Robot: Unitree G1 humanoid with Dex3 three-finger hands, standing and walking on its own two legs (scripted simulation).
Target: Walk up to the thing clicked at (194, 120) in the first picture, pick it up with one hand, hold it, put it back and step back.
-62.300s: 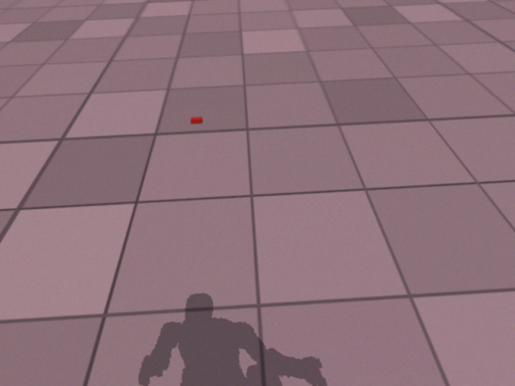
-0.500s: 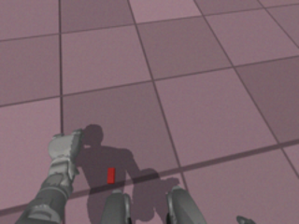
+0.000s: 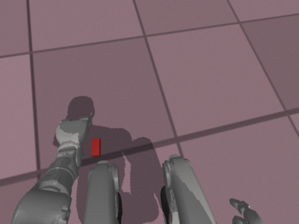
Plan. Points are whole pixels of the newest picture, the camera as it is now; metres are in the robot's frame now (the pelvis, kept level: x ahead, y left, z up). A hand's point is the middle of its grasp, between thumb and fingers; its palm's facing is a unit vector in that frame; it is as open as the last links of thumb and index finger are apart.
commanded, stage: approach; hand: left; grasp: from above
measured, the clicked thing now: (96, 147) +0.41 +0.20 -0.45
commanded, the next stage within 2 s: rest palm in 0.38 s
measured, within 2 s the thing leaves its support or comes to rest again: neither
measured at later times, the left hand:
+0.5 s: hand (93, 138) +0.43 +0.19 -0.36, palm faces -0.48 -0.08 -0.87, open 9.9 cm
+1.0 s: hand (89, 144) +0.41 +0.22 -0.39, palm faces -0.44 -0.09 -0.90, open 10.3 cm
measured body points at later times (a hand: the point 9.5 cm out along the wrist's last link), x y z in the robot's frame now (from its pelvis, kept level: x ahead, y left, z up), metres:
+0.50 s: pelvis -0.01 +0.00 -0.14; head +0.25 +0.05 +0.23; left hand +0.45 +0.20 -0.31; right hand +0.02 -0.25 -0.25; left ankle +0.08 +0.12 -0.43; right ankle +0.08 -0.12 -0.43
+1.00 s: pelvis -0.01 +0.00 -0.15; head +0.25 +0.07 +0.21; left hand +0.43 +0.22 -0.34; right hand +0.03 -0.25 -0.24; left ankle +0.08 +0.12 -0.43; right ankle +0.08 -0.12 -0.43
